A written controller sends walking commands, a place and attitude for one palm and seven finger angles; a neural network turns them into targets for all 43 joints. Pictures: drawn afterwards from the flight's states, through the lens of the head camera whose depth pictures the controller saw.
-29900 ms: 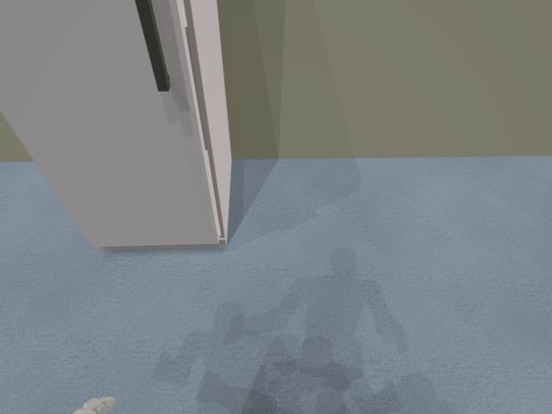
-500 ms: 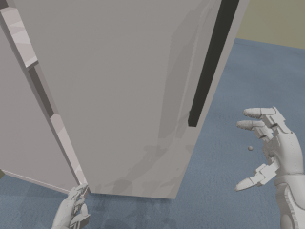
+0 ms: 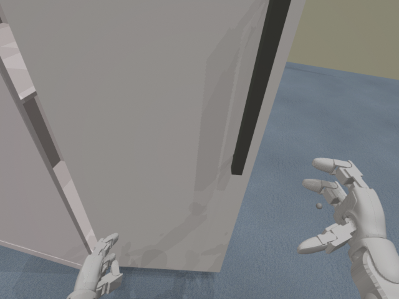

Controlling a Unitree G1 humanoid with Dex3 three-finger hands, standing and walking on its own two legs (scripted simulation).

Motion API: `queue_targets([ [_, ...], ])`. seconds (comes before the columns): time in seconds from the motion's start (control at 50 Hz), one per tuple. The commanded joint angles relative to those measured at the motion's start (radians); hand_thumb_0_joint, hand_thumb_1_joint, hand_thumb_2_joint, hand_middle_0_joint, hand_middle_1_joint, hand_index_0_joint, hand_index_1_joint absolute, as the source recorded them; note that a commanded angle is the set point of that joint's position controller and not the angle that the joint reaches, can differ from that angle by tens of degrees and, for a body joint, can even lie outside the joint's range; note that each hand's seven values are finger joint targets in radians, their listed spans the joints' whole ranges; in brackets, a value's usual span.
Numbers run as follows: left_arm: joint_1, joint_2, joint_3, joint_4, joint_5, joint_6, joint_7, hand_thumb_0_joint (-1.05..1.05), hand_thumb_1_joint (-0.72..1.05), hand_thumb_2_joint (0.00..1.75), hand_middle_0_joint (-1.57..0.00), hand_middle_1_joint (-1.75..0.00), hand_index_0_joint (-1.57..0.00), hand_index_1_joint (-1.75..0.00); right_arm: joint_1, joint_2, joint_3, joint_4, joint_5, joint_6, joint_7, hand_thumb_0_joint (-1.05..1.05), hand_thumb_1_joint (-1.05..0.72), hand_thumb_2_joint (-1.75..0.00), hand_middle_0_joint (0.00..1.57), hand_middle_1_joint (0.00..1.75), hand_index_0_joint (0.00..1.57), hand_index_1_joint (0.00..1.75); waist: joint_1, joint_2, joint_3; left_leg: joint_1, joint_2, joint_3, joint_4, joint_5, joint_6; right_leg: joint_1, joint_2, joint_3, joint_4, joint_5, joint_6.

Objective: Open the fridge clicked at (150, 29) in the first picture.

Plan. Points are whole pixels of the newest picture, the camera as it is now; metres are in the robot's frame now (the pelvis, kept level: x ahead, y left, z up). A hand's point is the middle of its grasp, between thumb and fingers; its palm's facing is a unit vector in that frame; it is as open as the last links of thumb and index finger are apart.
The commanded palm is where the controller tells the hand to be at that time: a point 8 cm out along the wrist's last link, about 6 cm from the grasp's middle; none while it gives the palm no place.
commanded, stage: draw the hand back to the body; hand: right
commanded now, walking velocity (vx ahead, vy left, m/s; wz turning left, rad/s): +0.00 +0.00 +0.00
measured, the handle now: (252, 94) +0.43 -0.10 +0.25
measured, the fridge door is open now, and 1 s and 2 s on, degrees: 78 78 78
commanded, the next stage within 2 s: step back with the hand held close in 1.32 s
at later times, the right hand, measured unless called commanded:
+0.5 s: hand (352, 224) +0.20 -0.23 +0.16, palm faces +0.38 +0.88 -0.30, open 13.1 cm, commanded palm +0.16 -0.27 +0.17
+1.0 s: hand (384, 236) +0.18 -0.28 +0.15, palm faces +0.48 +0.79 -0.38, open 8.2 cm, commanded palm +0.14 -0.31 +0.18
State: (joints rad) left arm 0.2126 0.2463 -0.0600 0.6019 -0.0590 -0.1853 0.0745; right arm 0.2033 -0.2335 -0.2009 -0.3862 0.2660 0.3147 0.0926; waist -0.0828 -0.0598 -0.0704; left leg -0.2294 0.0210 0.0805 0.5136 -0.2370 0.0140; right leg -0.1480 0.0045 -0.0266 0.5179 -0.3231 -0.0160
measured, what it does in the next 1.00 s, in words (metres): stands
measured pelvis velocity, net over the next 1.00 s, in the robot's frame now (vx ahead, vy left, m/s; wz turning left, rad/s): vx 0.00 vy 0.00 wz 0.00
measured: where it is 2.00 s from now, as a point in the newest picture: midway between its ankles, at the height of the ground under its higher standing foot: outside the picture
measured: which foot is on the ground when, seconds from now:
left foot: down 0.00-1.00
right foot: down 0.00-1.00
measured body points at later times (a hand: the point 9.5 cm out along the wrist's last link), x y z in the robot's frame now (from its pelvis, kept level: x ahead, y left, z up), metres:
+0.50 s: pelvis -0.01 +0.00 +0.01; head -0.04 +0.02 +0.45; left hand +0.18 +0.22 -0.08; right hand +0.17 -0.28 +0.18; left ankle +0.03 +0.11 -0.74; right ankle -0.03 -0.11 -0.74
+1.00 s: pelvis +0.00 +0.00 +0.01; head -0.03 +0.01 +0.46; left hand +0.19 +0.22 -0.07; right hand +0.15 -0.32 +0.17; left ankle +0.03 +0.11 -0.74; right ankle -0.02 -0.11 -0.74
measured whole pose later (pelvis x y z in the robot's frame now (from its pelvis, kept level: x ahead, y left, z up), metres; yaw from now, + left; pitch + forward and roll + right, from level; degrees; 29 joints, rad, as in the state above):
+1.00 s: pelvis +0.00 +0.00 +0.01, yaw +0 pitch -6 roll +1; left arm 0.20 0.24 0.00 0.66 0.01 -0.12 0.07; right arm 0.44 -0.34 -0.34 -0.32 0.07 -0.07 -0.10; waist -0.09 -0.06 0.02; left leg -0.10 0.01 0.08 0.35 -0.16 0.01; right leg -0.03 0.00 -0.03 0.38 -0.26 -0.02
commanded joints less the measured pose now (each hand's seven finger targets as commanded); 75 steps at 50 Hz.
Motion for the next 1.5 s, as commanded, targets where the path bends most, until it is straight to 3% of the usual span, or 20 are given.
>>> queue_targets([
  [0.0,-0.150,0.106,0.035,-0.157,0.007,-0.050,0.017,0.00,0.90,0.90,-0.20,-0.30,-0.20,-0.30,-0.254,-0.147,-0.078,-0.249,0.023,-0.076,0.006,0.00,0.55,-0.20,0.25,1.15,0.25,1.15,0.019,0.091,-0.075,0.059,-0.024,-0.016,-0.071,0.157,-0.002,-0.016,-0.012,0.049,-0.087,0.251,0.009],
  [0.1,-0.176,0.095,0.020,-0.153,0.002,-0.021,0.023,0.00,0.90,0.90,-0.20,-0.30,-0.20,-0.30,-0.235,-0.154,-0.083,-0.208,0.016,-0.039,0.016,0.00,0.55,-0.20,0.25,1.15,0.25,1.15,0.009,-0.023,-0.023,0.053,-0.020,-0.018,-0.094,0.084,0.008,-0.025,-0.007,0.049,-0.115,0.198,0.020],
  [0.16,-0.194,0.092,0.014,-0.159,0.001,-0.006,0.025,0.00,0.90,0.90,-0.20,-0.30,-0.20,-0.30,-0.261,-0.172,-0.093,-0.215,0.016,-0.014,0.027,0.00,0.48,-0.24,0.25,1.11,0.25,1.11,0.007,-0.026,-0.015,0.067,-0.022,-0.017,-0.106,0.055,0.010,-0.032,-0.006,0.053,-0.130,0.171,0.020],
  [0.22,-0.193,0.100,0.019,-0.165,0.003,-0.010,0.028,0.00,0.90,0.90,-0.20,-0.30,-0.20,-0.30,-0.245,-0.196,-0.129,-0.241,0.033,-0.017,0.038,0.00,0.37,-0.29,0.24,1.04,0.24,1.04,0.003,0.030,-0.056,0.096,-0.025,-0.016,-0.104,0.100,0.007,-0.012,-0.011,0.055,-0.123,0.215,0.013],
  [0.24,-0.188,0.088,0.031,-0.174,0.056,-0.023,0.011,0.00,0.90,0.90,-0.20,-0.30,-0.20,-0.30,-0.230,-0.336,-0.173,-0.322,-0.120,-0.155,-0.084,0.00,0.33,-0.31,0.24,1.02,0.24,1.02,-0.006,0.006,-0.012,0.130,-0.016,-0.048,-0.142,0.106,0.007,-0.059,0.008,0.054,-0.125,0.211,-0.002],
  [0.26,-0.174,0.081,0.027,-0.146,0.066,-0.025,0.003,0.00,0.90,0.90,-0.20,-0.30,-0.20,-0.30,-0.091,-0.246,-0.138,-0.200,-0.129,-0.200,-0.121,0.00,0.30,-0.32,0.24,1.00,0.24,1.00,0.001,0.047,0.032,0.123,-0.010,-0.033,-0.131,0.096,0.010,-0.080,0.003,0.049,-0.135,0.192,0.002],
  [0.3,-0.165,0.079,0.034,-0.146,0.064,-0.016,-0.012,0.00,0.90,0.90,-0.20,-0.30,-0.20,-0.30,-0.011,-0.212,-0.109,-0.200,-0.141,-0.243,-0.143,0.00,0.22,-0.36,0.24,0.96,0.24,0.96,0.002,0.079,0.022,0.142,-0.006,-0.040,-0.135,0.119,0.009,-0.066,-0.006,0.042,-0.143,0.207,0.000],
  [0.36,-0.157,0.081,0.044,-0.148,0.067,-0.015,-0.017,0.00,0.90,0.90,-0.20,-0.30,-0.20,-0.30,-0.030,-0.224,-0.101,-0.275,-0.171,-0.322,-0.169,0.00,0.12,-0.41,0.24,0.89,0.24,0.89,0.005,-0.048,-0.018,0.168,-0.006,-0.043,-0.135,0.132,0.014,-0.028,-0.002,0.034,-0.157,0.217,0.009],
  [0.52,-0.151,0.092,0.068,-0.111,0.070,-0.018,0.006,0.00,0.90,0.90,-0.20,-0.30,-0.20,-0.30,0.004,-0.276,-0.164,-0.175,-0.196,-0.410,-0.213,0.00,-0.17,-0.55,0.22,0.73,0.22,0.73,0.009,0.083,0.029,0.157,-0.004,-0.047,-0.208,0.024,0.002,-0.012,-0.003,0.026,-0.188,0.143,-0.010],
  [0.62,-0.152,0.088,0.075,-0.102,0.070,-0.018,0.004,0.00,0.90,0.90,-0.20,-0.30,-0.20,-0.30,0.050,-0.281,-0.192,-0.179,-0.200,-0.447,-0.214,0.00,-0.36,-0.64,0.22,0.62,0.22,0.62,-0.002,-0.007,0.011,0.194,0.000,-0.049,-0.205,0.072,0.007,0.004,0.002,0.022,-0.199,0.183,-0.003],
  [0.66,-0.153,0.089,0.079,-0.101,0.070,-0.018,0.001,0.00,0.90,0.90,-0.20,-0.30,-0.20,-0.30,0.077,-0.282,-0.200,-0.184,-0.201,-0.455,-0.213,0.00,-0.43,-0.67,0.22,0.58,0.22,0.58,-0.004,-0.014,0.010,0.204,-0.005,-0.047,-0.200,0.100,0.008,0.009,0.000,0.024,-0.202,0.209,0.000],
  [0.76,-0.147,0.092,0.090,-0.103,0.072,-0.005,0.000,0.00,0.90,0.90,-0.20,-0.30,-0.20,-0.30,0.145,-0.297,-0.237,-0.149,-0.192,-0.455,-0.205,0.00,-0.61,-0.76,0.21,0.47,0.21,0.47,-0.006,0.075,0.038,0.200,-0.006,-0.049,-0.211,0.138,0.000,0.005,-0.006,0.014,-0.197,0.244,-0.008],
  [0.92,-0.148,0.090,0.091,-0.100,0.069,0.004,0.004,0.00,0.90,0.90,-0.20,-0.30,-0.20,-0.30,0.114,-0.309,-0.260,-0.165,-0.194,-0.454,-0.206,0.00,-0.90,-0.90,0.20,0.30,0.20,0.30,-0.001,-0.013,0.051,0.188,-0.006,-0.051,-0.227,0.112,0.003,0.025,-0.003,0.015,-0.205,0.230,-0.005],
  [1.22,-0.152,0.089,0.083,-0.099,0.072,0.008,0.000,0.00,0.90,0.90,-0.20,-0.30,-0.20,-0.30,0.097,-0.290,-0.240,-0.158,-0.201,-0.431,-0.207,0.00,-0.90,-0.90,0.20,0.30,0.20,0.30,-0.003,0.019,0.066,0.206,-0.013,-0.038,-0.205,0.146,0.009,0.015,-0.011,0.034,-0.222,0.273,0.010],
  [1.3,-0.147,0.090,0.083,-0.106,0.077,0.006,-0.004,0.00,0.90,0.90,-0.20,-0.30,-0.20,-0.30,0.102,-0.297,-0.246,-0.187,-0.204,-0.429,-0.207,0.00,-0.90,-0.90,0.20,0.30,0.20,0.30,-0.008,-0.039,0.015,0.235,-0.011,-0.039,-0.187,0.192,0.012,0.030,-0.010,0.035,-0.215,0.326,0.018],
  [1.38,-0.142,0.095,0.087,-0.111,0.078,0.007,-0.006,0.00,0.90,0.90,-0.20,-0.30,-0.20,-0.30,0.122,-0.307,-0.255,-0.200,-0.205,-0.426,-0.206,0.00,-0.90,-0.90,0.20,0.30,0.20,0.30,-0.010,0.004,-0.004,0.249,-0.015,-0.035,-0.179,0.232,0.011,0.034,-0.012,0.034,-0.205,0.376,0.022],
  [1.42,-0.148,0.093,0.082,-0.109,0.077,0.006,-0.006,0.00,0.90,0.90,-0.20,-0.30,-0.20,-0.30,0.025,-0.297,-0.225,-0.238,-0.208,-0.427,-0.207,0.00,-0.90,-0.90,0.20,0.30,0.20,0.30,0.001,-0.017,-0.007,0.237,-0.015,-0.037,-0.176,0.232,0.011,0.038,-0.010,0.038,-0.204,0.378,0.024],
  [1.44,-0.159,0.107,0.074,-0.170,0.061,0.027,0.000,0.00,0.90,0.90,-0.20,-0.30,-0.20,-0.30,-0.095,-0.438,-0.369,-0.314,-0.210,-0.480,-0.223,0.00,-0.90,-0.90,0.20,0.30,0.20,0.30,0.039,-0.013,0.092,0.130,0.027,-0.115,-0.200,0.294,0.003,-0.064,-0.038,0.052,-0.171,0.288,0.000],
  [1.46,-0.144,0.092,0.072,-0.138,0.070,0.044,0.004,0.00,0.90,0.90,-0.20,-0.30,-0.20,-0.30,0.037,-0.343,-0.305,-0.200,-0.207,-0.484,-0.217,0.00,-0.90,-0.90,0.20,0.30,0.20,0.30,0.046,0.053,0.093,0.102,0.052,-0.115,-0.203,0.299,0.009,-0.070,-0.031,0.067,-0.155,0.276,-0.004],
  [1.48,-0.153,0.098,0.078,-0.151,0.068,0.052,0.004,0.00,0.90,0.90,-0.20,-0.30,-0.20,-0.30,0.063,-0.345,-0.298,-0.201,-0.216,-0.484,-0.215,0.00,-0.90,-0.90,0.20,0.30,0.20,0.30,0.043,0.058,0.096,0.089,0.060,-0.121,-0.206,0.322,0.012,-0.064,-0.031,0.069,-0.149,0.294,-0.004],
])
